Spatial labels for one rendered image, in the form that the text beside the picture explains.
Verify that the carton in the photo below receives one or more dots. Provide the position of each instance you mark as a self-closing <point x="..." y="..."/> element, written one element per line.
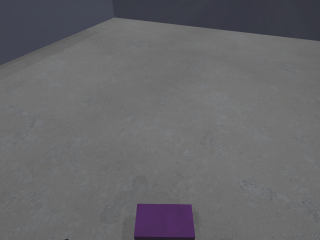
<point x="164" y="222"/>

